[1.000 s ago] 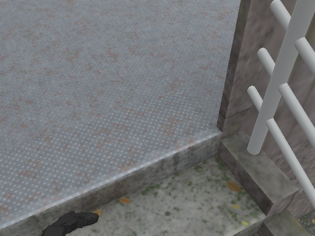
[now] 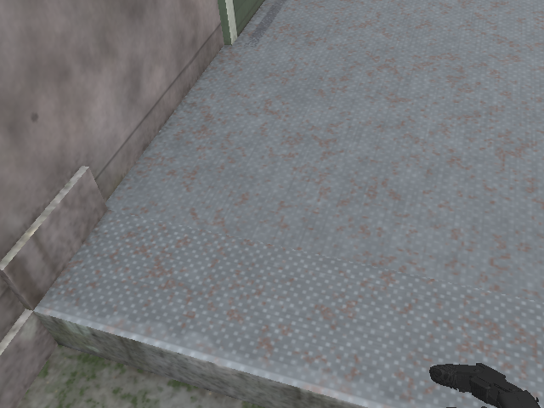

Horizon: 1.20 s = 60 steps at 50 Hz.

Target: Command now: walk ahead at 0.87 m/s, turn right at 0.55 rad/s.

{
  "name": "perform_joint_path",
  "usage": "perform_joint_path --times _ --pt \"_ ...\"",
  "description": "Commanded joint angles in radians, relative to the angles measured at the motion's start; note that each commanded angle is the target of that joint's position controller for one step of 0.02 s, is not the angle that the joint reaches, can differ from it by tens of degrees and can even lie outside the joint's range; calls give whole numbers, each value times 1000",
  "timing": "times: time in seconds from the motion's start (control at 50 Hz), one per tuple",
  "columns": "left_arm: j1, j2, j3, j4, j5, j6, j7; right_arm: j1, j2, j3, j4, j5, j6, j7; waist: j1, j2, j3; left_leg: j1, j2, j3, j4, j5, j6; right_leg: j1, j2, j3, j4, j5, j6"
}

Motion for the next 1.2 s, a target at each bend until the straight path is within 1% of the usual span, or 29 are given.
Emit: perform_joint_path --times 0.02,0.06,0.12,0.16,0.2,0.22,0.24,0.26,0.32,0.36,0.46,0.52,0.56,0.6,0.64,0.66,0.68,0.7,0.72,0.76,0.8,0.88,1.02,1.08,1.1,1.12,1.14,1.16,1.2 --pt "26 93 15 9 -13 -28 4 -256 60 50 -173 -3 -2 4 -52 -76 200 -545 66 -39 246 -38 18 86 -246 440 -284 -262 -162" --pt "36 101 22 41 1 -35 -1 -379 63 68 -240 19 8 -9 -27 -132 248 -594 70 20 208 -184 12 50 -223 425 -369 -176 -180" --pt "23 95 26 36 -26 9 34 -480 56 91 -321 58 20 -2 11 -145 242 25 71 154 -447 -135 18 -234 -187 322 -668 373 -191" --pt "-76 162 41 -14 -34 -4 37 -180 51 54 -204 67 32 -9 -133 -256 -50 625 -74 203 -540 -109 50 -226 -196 196 -456 1378 -159" --pt "-209 332 111 -59 -50 -51 11 235 -132 -42 -102 98 50 -47 -372 -308 -303 794 -70 29 -778 -226 67 76 -241 229 58 1812 -88" --pt "-275 304 120 -80 -44 -78 -14 338 -228 -83 -76 79 37 -63 -418 -177 -367 939 3 -122 -929 -360 76 -6 -186 241 349 1559 -55" --pt "-373 130 97 -196 -52 -101 -52 362 -318 -104 -19 39 16 -68 -374 223 -330 1024 260 -650 -1361 -715 98 -363 12 203 793 623 -23" --pt "-351 52 85 -249 -21 -99 -60 191 -277 -102 -23 55 22 -64 -238 264 -309 966 377 -1119 -1652 -782 109 -580 31 243 1180 330 -18" --pt "-370 -55 27 -280 41 -38 -50 118 13 -24 151 47 -7 -48 -74 -106 60 608 369 -612 -1486 -613 127 -741 -95 90 1496 392 -57" --pt "-404 -132 -24 -318 16 18 -49 228 43 -14 295 17 -32 -32 -37 -52 151 575 333 -346 -1522 -365 65 -913 -96 98 1687 243 -76" --pt "-661 -90 -40 -429 -19 95 14 251 -38 -6 403 17 -101 -8 17 -13 302 556 324 56 -1765 32 -7 -1130 -55 73 1786 13 -88" --pt "-775 -47 -42 -474 -16 124 26 341 -67 -6 456 59 -87 -15 27 -118 313 599 187 267 -1826 221 -51 -1053 -45 -71 1392 -14 -112" --pt "-702 12 -36 -409 -11 134 -23 366 -109 0 412 109 -66 -68 22 -165 152 576 158 371 -1878 665 -4 -600 -26 -312 1103 35 -114" --pt "-648 29 -28 -412 -30 129 -38 443 -330 -58 363 108 -62 -110 39 -2 -37 840 250 324 -1677 1602 37 -382 30 -349 861 -15 -96" --pt "-289 158 38 -325 -46 119 -30 312 -437 -108 252 90 -29 -83 171 156 -230 1054 299 246 -1191 1880 72 -177 99 -246 688 -265 -108" --pt "-234 240 75 -311 -49 107 -30 291 -410 -119 198 94 -30 -52 168 140 -269 962 280 192 -831 1631 65 -4 142 -85 450 -304 -129" --pt "-409 266 90 -320 -73 92 -24 273 -183 -80 144 58 -51 -2 40 -91 -163 465 96 122 -400 345 13 98 14 367 211 -392 -239" --pt "-450 322 110 -323 -31 109 -21 104 -118 -61 -7 32 -84 32 29 -185 -203 115 -77 -63 30 103 -28 170 -112 901 -86 -527 -337" --pt "-412 313 102 -292 -20 99 -14 46 -81 -46 -84 9 -101 25 0 -68 -176 -15 -37 -172 170 122 -17 190 -174 990 -185 -423 -311" --pt "-282 227 82 -154 0 41 9 70 1 13 -105 2 -96 -15 -67 67 7 -96 23 -158 135 24 -9 51 -143 780 -159 -108 -261" --pt "-301 144 48 -128 19 7 24 136 -9 29 -71 -5 -54 -33 -143 113 87 -69 80 -155 2 -97 -20 -75 -109 536 -90 105 -215" --pt "-251 188 39 -70 -12 -49 -7 -21 -115 23 -102 21 6 -35 -120 52 222 73 143 -23 -650 5 -11 -205 -46 249 -308 340 -122" --pt "-113 301 66 -35 -10 -62 -1 -79 -158 9 -19 77 -5 4 -49 -187 99 440 -15 143 -1278 403 81 301 -153 17 -360 1272 26" --pt "-179 328 77 -60 50 -22 37 301 -265 -51 123 81 14 -3 -256 -214 -75 764 -107 124 -1362 290 124 392 -206 -53 170 1595 71" --pt "-298 336 83 -104 44 -12 45 509 -311 -80 184 74 20 -13 -401 -140 -119 1028 -39 25 -1398 284 193 157 -123 -89 619 1340 85" --pt "-348 122 25 -161 63 -34 28 534 -316 -77 226 59 24 -18 -300 126 -100 1308 91 -132 -1139 451 222 -331 34 -46 1025 -42 77" --pt "-201 126 6 -234 -12 -47 13 426 -356 -88 196 44 19 -16 -160 240 -276 1480 274 -697 -1387 174 417 -624 47 66 1209 -122 109" --pt "-277 192 2 -228 -2 -59 15 352 -292 -93 153 48 20 -19 -201 15 -205 1362 274 -776 -1568 -11 404 -653 -28 96 1143 47 95" --pt "-396 221 -8 -261 24 -62 6 322 -235 -76 173 65 12 -23 -142 -173 20 1000 209 -631 -1635 1 331 -586 -107 83 976 111 91"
